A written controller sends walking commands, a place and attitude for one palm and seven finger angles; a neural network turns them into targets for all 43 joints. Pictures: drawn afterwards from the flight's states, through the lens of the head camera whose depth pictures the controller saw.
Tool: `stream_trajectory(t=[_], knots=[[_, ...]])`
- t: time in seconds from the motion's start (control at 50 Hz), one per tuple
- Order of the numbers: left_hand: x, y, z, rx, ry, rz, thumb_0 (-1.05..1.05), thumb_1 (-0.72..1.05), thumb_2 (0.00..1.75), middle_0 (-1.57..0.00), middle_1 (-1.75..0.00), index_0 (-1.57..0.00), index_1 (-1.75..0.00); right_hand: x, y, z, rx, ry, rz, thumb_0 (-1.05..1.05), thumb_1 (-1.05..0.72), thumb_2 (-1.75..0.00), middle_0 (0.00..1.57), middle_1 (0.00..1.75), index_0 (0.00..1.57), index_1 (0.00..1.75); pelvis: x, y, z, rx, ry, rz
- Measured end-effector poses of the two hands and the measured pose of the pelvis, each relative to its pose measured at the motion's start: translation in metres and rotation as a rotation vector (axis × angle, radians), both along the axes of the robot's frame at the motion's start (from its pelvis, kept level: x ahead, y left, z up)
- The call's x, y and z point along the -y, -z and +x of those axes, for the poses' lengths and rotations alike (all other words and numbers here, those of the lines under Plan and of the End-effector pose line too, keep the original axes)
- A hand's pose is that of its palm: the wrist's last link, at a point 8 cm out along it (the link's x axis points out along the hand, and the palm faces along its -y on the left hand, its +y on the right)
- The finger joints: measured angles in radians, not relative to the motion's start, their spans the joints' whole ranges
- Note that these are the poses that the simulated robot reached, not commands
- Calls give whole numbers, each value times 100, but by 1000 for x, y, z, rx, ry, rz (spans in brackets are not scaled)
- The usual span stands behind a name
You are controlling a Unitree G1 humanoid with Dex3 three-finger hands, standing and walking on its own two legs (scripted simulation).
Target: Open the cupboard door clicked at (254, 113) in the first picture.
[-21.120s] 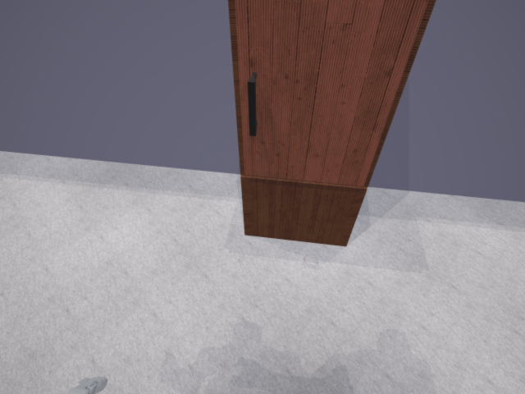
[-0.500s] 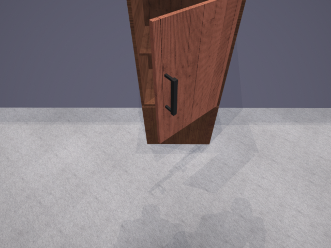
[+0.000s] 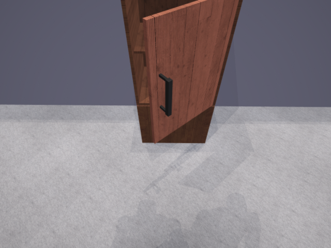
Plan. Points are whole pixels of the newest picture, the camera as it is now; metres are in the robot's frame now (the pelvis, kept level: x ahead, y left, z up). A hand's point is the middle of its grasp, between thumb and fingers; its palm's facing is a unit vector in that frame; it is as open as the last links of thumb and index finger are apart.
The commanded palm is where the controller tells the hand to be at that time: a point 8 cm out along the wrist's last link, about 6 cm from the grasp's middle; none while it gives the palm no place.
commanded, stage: look to check the result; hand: left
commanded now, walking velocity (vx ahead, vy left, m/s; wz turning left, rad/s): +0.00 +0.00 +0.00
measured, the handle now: (165, 95) +0.64 +0.04 -0.04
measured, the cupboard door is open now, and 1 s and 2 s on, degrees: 40 40 40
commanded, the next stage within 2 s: walk to a spot facing it in 0.40 s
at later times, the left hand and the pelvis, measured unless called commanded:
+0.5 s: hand out of the picture +0.00 +0.16 -0.18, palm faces +0.05 -0.98 -0.19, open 7.4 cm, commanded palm none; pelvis +0.01 -0.01 +0.00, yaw +0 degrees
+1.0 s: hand out of the picture +0.08 +0.18 -0.17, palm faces -0.14 -0.95 -0.28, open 7.4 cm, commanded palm none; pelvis -0.01 -0.02 -0.02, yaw -13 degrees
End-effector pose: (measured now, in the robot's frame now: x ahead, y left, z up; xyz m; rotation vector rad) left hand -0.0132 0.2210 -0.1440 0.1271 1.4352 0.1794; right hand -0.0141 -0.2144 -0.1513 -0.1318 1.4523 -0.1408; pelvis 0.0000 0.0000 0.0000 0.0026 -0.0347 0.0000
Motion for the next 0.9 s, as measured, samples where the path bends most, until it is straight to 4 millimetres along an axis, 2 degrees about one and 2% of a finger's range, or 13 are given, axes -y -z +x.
stream_trajectory(t=[0.16, 0.3, 0.54, 0.74, 0.82, 0.9], knots=[[4, -1, -13, -42, -16, -1, 1, 91, 89, -20, -29, -20, -30, 2, 1, 9, 5, -6, 1, 0, -91, -90, 20, 30, 20, 30, 2, 0, 4, -1, 0, 2], [6, 0, -9, -32, -17, -2, 1, 91, 89, -20, -29, -20, -30, 8, 0, 20, 28, -10, -13, 0, -91, -90, 20, 30, 20, 30, 4, 0, 7, 1, 1, 3], [7, 0, 10, 11, -1, -2, 1, 91, 89, -20, -29, -20, -30, 15, -2, 30, 51, -17, -22, 0, -91, -90, 20, 30, 20, 30, 7, 0, 9, 0, 2, 5], [0, 4, 21, -16, 36, 6, 1, 91, 89, -20, -29, -20, -30, 19, 2, 21, 50, 68, -47, 0, -91, -90, 20, 30, 20, 30, 6, 6, 8, -12, 74, -1], [-8, 7, 35, -14, 74, 15, 1, 91, 89, -20, -29, -20, -30, 24, 2, 14, 62, 115, -69, 0, -91, -90, 20, 30, 20, 30, 5, 9, 6, -21, 116, 6], [-13, 4, 59, 14, 136, 43, 1, 91, 89, -20, -29, -20, -30, 33, 6, 3, 84, 151, -76, 0, -91, -89, 20, 30, 20, 30, 8, 12, -2, -32, 174, 25]])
